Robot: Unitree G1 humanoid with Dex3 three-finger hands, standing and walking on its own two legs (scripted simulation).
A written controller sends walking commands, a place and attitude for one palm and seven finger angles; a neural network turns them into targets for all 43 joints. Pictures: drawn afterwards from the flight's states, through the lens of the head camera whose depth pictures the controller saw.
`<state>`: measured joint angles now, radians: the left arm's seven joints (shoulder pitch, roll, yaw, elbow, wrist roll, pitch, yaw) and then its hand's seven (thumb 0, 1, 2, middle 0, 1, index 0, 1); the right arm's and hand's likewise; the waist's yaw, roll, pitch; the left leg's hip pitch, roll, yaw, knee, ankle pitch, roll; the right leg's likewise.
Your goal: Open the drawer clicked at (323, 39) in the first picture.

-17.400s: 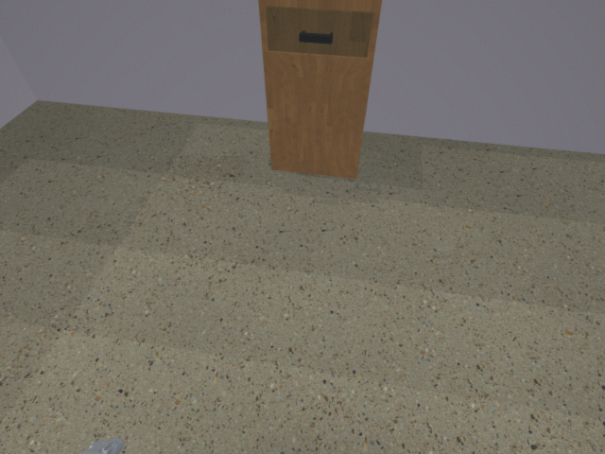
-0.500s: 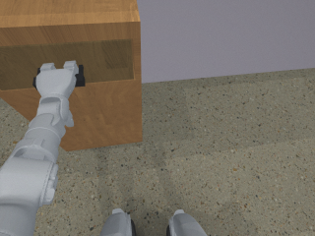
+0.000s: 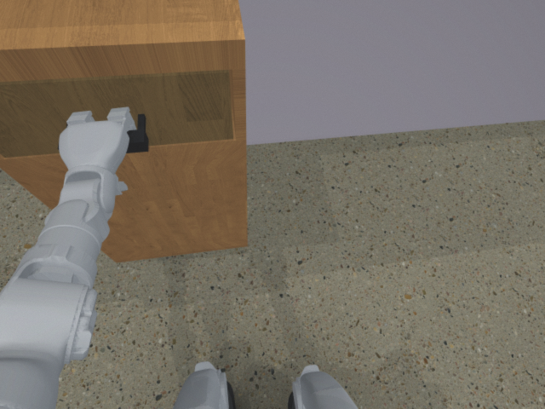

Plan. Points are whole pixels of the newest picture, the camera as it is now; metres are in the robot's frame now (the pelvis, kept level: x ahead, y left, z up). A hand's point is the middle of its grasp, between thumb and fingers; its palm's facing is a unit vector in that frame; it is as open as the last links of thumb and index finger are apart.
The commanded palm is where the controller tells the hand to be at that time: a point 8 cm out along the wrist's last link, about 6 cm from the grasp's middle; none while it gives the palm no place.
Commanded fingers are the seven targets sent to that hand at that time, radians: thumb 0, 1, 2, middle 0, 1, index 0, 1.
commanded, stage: close the thumb around the handle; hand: left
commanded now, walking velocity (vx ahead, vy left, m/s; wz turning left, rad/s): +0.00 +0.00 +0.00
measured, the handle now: (106, 133) +0.55 +0.23 +0.01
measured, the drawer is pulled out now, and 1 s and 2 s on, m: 0.00 0.05 0.18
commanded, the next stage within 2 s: pull the drawer open in 0.34 s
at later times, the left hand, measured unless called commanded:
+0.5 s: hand (110, 167) +0.49 +0.22 -0.01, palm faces -0.07 -0.03 -1.00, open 5.9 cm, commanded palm +0.47 +0.20 +0.04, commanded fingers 0.00 0.90 0.90 -0.40 -1.35 -0.40 -1.35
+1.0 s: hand (108, 197) +0.44 +0.22 -0.01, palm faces -0.06 -0.04 -1.00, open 5.9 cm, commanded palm +0.41 +0.20 +0.04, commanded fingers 0.00 0.90 0.90 -0.40 -1.35 -0.40 -1.35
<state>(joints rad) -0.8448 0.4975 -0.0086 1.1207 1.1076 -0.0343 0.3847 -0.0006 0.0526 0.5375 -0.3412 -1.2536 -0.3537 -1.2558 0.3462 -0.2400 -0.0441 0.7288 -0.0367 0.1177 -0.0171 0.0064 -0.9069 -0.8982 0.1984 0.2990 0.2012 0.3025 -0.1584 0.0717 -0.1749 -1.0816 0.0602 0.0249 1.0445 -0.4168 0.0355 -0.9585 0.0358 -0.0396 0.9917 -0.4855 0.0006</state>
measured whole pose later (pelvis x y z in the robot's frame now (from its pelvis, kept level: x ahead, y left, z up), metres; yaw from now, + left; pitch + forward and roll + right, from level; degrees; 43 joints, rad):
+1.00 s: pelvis +0.02 +0.00 +0.02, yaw +1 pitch +22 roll -2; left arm -0.58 0.37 -0.07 0.93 1.09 0.00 0.45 0.00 0.68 0.78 -0.31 -1.34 -0.38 -1.35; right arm 0.29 -0.23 -0.08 0.71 -0.03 0.16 0.00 0.01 -0.91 -0.90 0.20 0.30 0.20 0.30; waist -0.07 0.07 -0.19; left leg -0.92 0.04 0.04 0.96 -0.42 0.03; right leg -0.81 0.02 -0.02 0.92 -0.49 0.00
